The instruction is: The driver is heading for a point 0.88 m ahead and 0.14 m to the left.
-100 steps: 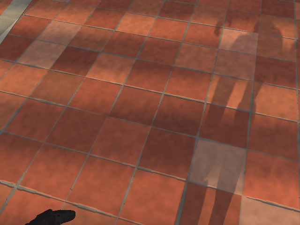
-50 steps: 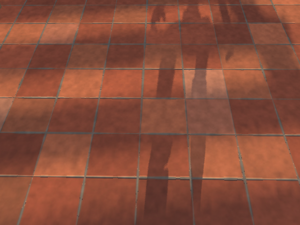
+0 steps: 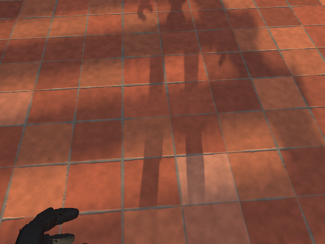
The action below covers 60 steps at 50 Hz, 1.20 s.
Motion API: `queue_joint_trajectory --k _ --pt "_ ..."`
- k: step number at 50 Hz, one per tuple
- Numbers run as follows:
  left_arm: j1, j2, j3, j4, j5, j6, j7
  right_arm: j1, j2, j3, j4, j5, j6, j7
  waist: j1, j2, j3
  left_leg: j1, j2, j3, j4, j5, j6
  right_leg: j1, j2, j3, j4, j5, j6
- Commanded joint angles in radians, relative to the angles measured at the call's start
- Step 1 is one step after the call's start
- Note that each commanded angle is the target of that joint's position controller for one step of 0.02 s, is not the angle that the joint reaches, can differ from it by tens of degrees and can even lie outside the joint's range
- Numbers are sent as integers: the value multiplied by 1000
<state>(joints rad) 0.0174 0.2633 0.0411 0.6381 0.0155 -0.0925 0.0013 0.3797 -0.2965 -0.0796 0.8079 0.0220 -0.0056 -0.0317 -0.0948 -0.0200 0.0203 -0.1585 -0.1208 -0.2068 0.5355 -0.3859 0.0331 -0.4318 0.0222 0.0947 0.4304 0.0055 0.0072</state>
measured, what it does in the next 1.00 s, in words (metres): steps on the spot, turning left: left foot, then right foot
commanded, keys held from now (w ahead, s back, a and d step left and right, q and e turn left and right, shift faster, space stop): q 0.40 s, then no key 0.36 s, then w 0.10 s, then no key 0.14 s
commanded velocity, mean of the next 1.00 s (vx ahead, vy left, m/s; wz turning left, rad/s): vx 0.07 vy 0.00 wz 0.34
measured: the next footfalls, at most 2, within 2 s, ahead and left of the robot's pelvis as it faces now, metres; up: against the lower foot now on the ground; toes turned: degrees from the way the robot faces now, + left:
left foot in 0.42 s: +0.08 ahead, +0.14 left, +0.00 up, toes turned +19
right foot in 0.80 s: +0.14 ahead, -0.09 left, +0.00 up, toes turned +20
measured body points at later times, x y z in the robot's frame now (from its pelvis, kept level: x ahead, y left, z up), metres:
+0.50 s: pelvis +0.05 +0.03 +0.00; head +0.08 +0.06 +0.45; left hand +0.10 +0.35 -0.11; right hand +0.28 -0.20 -0.07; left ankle +0.04 +0.12 -0.73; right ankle +0.10 -0.11 -0.69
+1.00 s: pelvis +0.08 +0.04 +0.00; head +0.09 +0.04 +0.45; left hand +0.08 +0.32 -0.12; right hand +0.30 -0.16 -0.11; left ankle +0.05 +0.12 -0.73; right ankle +0.11 -0.10 -0.73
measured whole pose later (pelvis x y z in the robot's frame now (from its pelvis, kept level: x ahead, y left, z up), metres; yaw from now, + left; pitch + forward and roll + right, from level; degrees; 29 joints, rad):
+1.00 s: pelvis +0.08 +0.04 +0.00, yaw +20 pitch +0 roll +0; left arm 0.24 0.25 0.04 0.86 0.01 -0.01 0.02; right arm 0.19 -0.25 -0.04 0.74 -0.02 -0.01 0.00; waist 0.01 0.02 0.01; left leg -0.25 -0.04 0.00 0.56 -0.27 0.04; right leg -0.20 -0.03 0.00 0.55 -0.34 0.03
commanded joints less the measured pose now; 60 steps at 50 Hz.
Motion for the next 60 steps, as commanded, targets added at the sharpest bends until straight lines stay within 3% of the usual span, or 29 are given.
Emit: queue_joint_trajectory --k 1,2,3,4,8,12,16,20,21,22,23,24,25,26,27,30,33,38,40,41,42,43,45,48,50,51,52,56,60 --pt "202 210 60 -37 32 10 20 115 -10 6 -102 -22 -19 -1 62 -241 -332 -372 -20 -2 490 -391 -39 658 -459 403 54 687 -250" --pt "201 187 63 -22 0 31 12 171 -107 -6 -89 -3 -10 2 58 -252 -360 -448 65 46 634 -348 -65 617 -515 530 0 423 -309" --pt "160 121 47 -39 -6 40 14 76 -162 -26 -85 5 9 -5 87 -136 -251 -491 101 69 698 -257 -94 533 -422 417 -32 235 -269" --pt "113 99 37 -38 -3 50 14 6 -172 -34 -96 5 29 -12 89 -78 -184 -501 121 93 700 -186 -110 437 -359 307 -58 126 -231" --pt "42 122 42 -17 17 62 19 -31 -101 -27 -135 -3 64 -13 62 -125 -84 -381 149 157 624 -48 -130 191 -257 77 -155 54 -231" --pt "50 145 54 6 4 67 30 -108 -79 -14 -181 -11 59 3 85 -108 -123 -341 187 171 446 21 -121 240 -298 15 -162 88 -262" --pt "53 186 68 22 -6 81 22 -151 -98 -13 -210 -9 62 26 97 -117 -121 -245 184 215 294 52 -90 236 -322 -38 -156 51 -251" --pt "58 205 74 48 -39 90 17 -121 -112 -25 -212 -11 65 44 61 -109 -116 -104 144 266 22 160 -22 242 -318 -89 -46 -8 -173" --pt "105 177 67 72 -41 93 16 -95 -132 -33 -202 -17 64 40 60 -67 -113 -5 132 235 -72 235 12 179 -279 -126 33 -83 -114" --pt "145 117 50 77 -16 93 8 -78 -216 -54 -212 -20 61 25 84 159 -106 116 303 -12 -180 482 81 13 -177 -235 265 -298 -11" --pt "90 103 41 21 11 90 13 -107 -295 -62 -244 -40 55 20 75 361 -83 124 524 -293 -205 633 277 -230 -32 -224 473 -649 57" --pt "28 157 58 22 2 91 20 -89 -235 -47 -242 -61 35 24 18 235 -121 73 506 -256 -212 606 318 -222 -51 -93 642 -663 55" --pt "47 164 65 33 -18 97 21 -127 -205 -33 -233 -61 18 26 52 199 -110 45 450 -160 -204 576 270 -210 -65 -65 689 -591 42" --pt "87 157 68 65 -20 104 26 -187 -181 -29 -236 -45 11 24 82 154 -107 42 393 -93 -196 518 213 -204 -74 -56 682 -518 43" --pt "102 163 70 80 -12 110 31 -228 -152 -17 -238 -29 9 21 94 158 -103 35 372 -58 -189 537 186 -195 -78 -56 675 -462 53" --pt "135 138 63 98 -17 111 26 -252 -109 6 -233 -37 8 14 117 150 -123 4 329 11 -184 622 185 -92 -66 -67 637 -370 76" --pt "99 101 42 94 -18 110 20 -245 -112 5 -215 -35 11 11 90 156 -111 24 321 10 -175 554 183 -22 -76 -66 419 -356 77" --pt "116 113 37 106 -22 107 13 -249 -109 10 -172 -29 17 24 85 157 -77 -21 327 -49 -163 455 193 132 -61 -88 149 -328 56" --pt "171 103 28 134 -5 98 6 -229 -75 25 -144 -22 12 26 115 113 -93 -99 268 -32 -177 132 123 307 -58 -94 -42 -136 22" --pt "194 142 34 137 -1 95 10 -215 -74 26 -137 -33 7 29 102 70 -90 -165 221 -9 -142 -36 84 359 -115 -33 -12 -157 -11" --pt "193 215 55 149 -14 95 13 -199 -67 25 -149 -38 -1 32 65 -53 -61 -233 125 90 -98 -166 52 320 -141 -3 10 -392 -68" --pt "217 196 56 154 -21 90 9 -253 -75 25 -156 -38 -7 29 115 -110 -19 -241 77 172 8 -176 17 231 -166 80 -83 -649 -123" --pt "178 167 40 151 -2 73 14 -293 -48 23 -168 -24 -20 21 104 -208 71 -261 69 229 135 -24 -5 176 -279 254 -203 -584 -176" --pt "96 107 18 139 -13 58 19 -219 -19 26 -137 -46 -22 24 49 -160 -8 -42 115 180 -44 145 5 152 -209 96 -66 -167 -103" --pt "159 99 16 142 -6 55 23 -221 -90 9 -128 -38 -12 26 114 23 -57 11 163 102 -63 343 47 160 -69 -70 59 -150 -14" --pt "177 90 9 153 1 55 26 -233 -60 17 -130 -30 -10 30 119 80 -64 -17 190 64 -82 351 80 199 -58 -83 65 -162 15" --pt "174 102 10 161 0 58 26 -240 -34 26 -130 -28 -11 33 115 74 -47 -22 197 57 -85 397 88 211 -63 -75 68 -131 23" --pt "185 115 11 189 -15 72 30 -184 -65 18 -86 -28 -18 33 103 62 -101 60 187 91 -37 705 60 250 -83 -59 78 34 11" --pt "171 108 9 223 -15 91 29 -192 -62 18 -55 -25 -7 28 104 53 -93 73 189 92 -53 717 57 276 -83 -62 48 5 19"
